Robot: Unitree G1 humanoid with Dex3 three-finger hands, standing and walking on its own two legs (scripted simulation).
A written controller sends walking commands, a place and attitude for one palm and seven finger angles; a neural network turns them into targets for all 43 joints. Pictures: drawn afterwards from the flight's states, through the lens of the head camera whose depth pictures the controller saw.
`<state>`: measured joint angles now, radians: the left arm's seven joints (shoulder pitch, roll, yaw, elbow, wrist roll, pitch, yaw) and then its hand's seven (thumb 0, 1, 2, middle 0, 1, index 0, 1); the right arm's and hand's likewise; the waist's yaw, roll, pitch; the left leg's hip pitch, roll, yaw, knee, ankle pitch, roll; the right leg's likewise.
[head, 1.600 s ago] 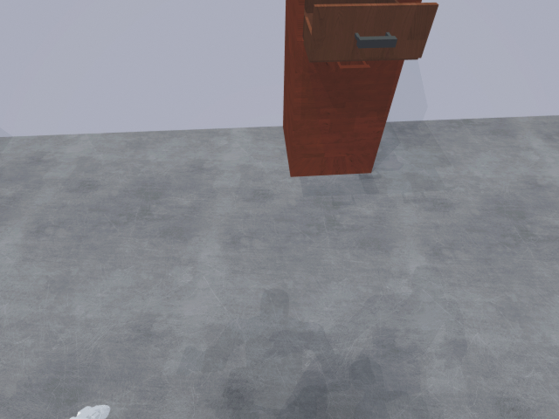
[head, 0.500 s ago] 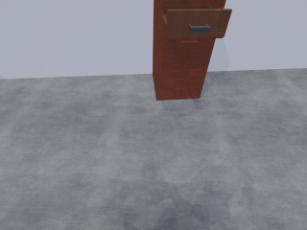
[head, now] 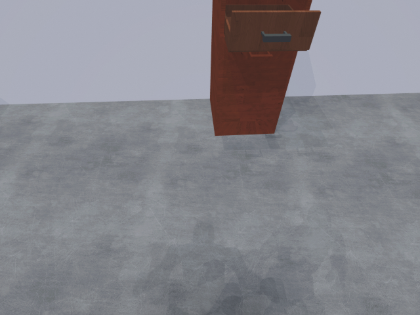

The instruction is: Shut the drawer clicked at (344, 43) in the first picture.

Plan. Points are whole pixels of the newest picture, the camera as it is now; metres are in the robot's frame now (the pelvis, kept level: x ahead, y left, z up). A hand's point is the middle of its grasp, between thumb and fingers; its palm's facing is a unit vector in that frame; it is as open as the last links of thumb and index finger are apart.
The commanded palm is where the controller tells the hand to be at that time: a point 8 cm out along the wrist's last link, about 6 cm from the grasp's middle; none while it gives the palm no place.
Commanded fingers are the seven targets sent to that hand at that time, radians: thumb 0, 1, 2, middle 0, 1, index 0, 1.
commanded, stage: walk to a spot facing it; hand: left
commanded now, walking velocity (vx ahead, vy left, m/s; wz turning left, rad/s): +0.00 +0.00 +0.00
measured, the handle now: (275, 35) +1.21 -0.22 +0.01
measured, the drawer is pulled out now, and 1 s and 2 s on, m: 0.17 0.17 0.17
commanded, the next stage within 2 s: none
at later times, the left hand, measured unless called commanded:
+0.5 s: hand out of the picture +0.05 +0.17 -0.18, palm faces -0.13 -0.96 -0.26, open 7.4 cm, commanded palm none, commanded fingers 0.00 0.90 0.90 -0.20 -0.30 -0.20 -0.30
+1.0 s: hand out of the picture +0.16 +0.22 -0.19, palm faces -0.36 -0.92 -0.18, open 7.4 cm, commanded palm none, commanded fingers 0.00 0.90 0.90 -0.20 -0.30 -0.20 -0.30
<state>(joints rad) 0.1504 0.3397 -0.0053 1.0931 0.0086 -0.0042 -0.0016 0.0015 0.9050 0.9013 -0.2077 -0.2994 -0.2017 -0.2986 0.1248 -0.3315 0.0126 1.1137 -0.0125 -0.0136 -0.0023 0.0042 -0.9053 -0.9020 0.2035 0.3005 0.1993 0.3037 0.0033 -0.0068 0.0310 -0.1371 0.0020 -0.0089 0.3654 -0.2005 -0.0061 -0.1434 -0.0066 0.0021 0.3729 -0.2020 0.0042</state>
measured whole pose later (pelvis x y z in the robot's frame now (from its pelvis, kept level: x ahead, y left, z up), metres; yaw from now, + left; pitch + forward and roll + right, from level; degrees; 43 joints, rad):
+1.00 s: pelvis +0.08 +0.03 -0.01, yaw -27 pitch +0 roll -2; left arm 0.37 0.26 0.10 0.99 0.03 0.03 -0.03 0.00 0.91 0.90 -0.21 -0.30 -0.20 -0.30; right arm 0.20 -0.18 -0.02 0.88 -0.03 -0.06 -0.01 0.00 -0.91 -0.90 0.20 0.30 0.20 0.30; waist 0.04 -0.06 -0.01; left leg -0.24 0.03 0.09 0.54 -0.30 0.04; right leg -0.41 0.05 0.08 0.94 -0.41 -0.01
